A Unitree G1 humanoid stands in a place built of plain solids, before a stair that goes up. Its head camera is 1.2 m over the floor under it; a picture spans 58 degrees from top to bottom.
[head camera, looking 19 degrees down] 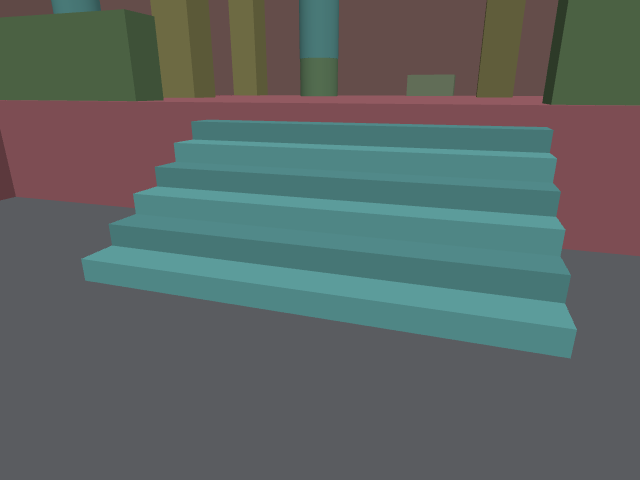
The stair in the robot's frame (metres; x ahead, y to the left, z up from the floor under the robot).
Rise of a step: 0.16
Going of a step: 0.28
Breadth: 2.90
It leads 18 degrees to the right of straight ahead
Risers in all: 7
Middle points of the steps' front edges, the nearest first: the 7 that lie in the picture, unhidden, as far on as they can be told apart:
2.20 0.19 0.16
2.47 0.11 0.32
2.73 0.02 0.47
3.00 -0.06 0.63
3.26 -0.15 0.79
3.53 -0.24 0.95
3.79 -0.32 1.10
